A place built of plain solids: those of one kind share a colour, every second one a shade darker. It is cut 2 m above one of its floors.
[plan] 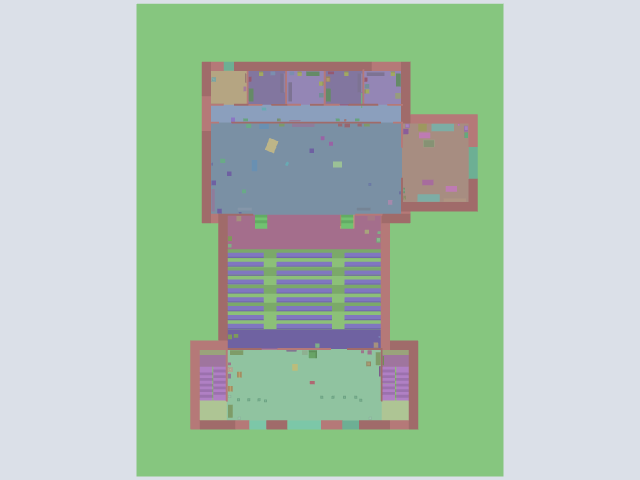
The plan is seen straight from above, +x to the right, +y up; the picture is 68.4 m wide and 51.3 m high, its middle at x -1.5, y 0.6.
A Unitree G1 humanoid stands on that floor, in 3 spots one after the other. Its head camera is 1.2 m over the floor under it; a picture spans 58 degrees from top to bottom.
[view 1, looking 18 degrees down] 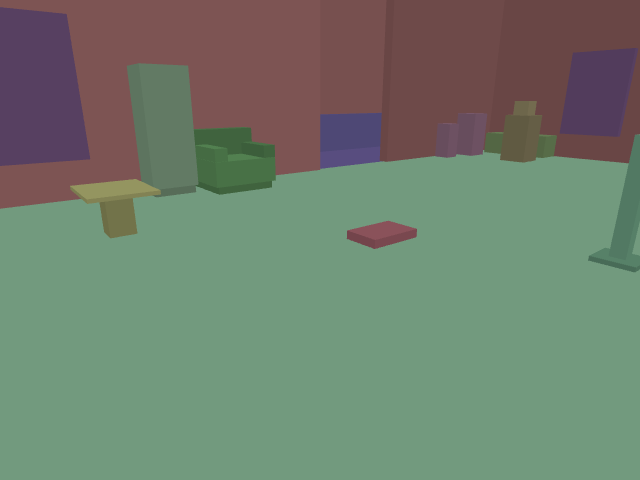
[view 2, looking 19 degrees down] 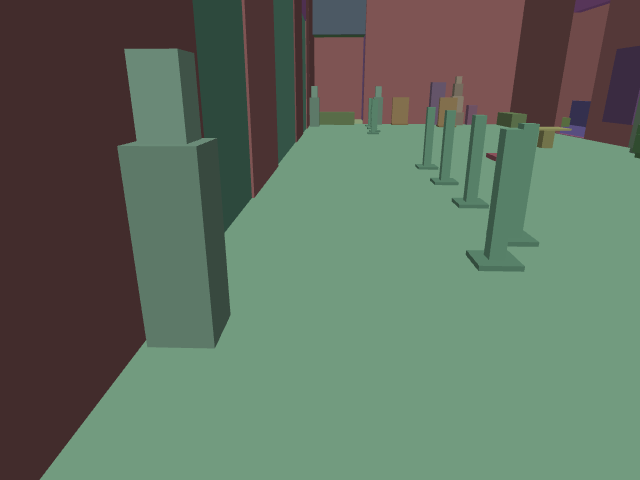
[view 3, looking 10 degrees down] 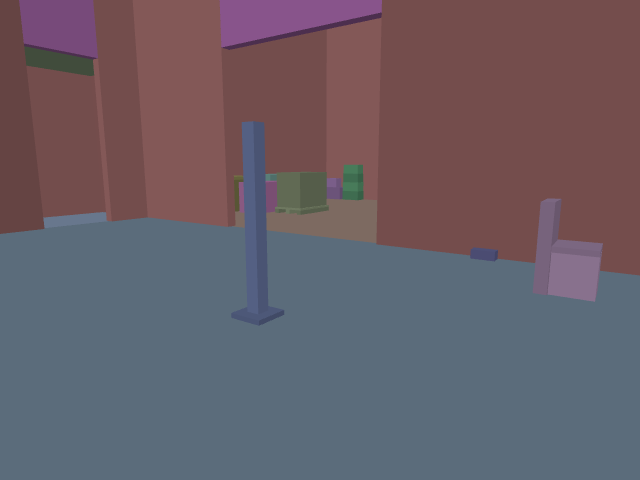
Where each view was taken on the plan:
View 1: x -5.09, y -17.25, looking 52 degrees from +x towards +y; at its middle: floor_foyer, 3.88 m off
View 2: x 5.86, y -17.70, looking -178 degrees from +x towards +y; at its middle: floor_foyer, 3.68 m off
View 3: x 1.41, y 4.26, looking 35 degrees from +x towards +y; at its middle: floor_stage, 6.91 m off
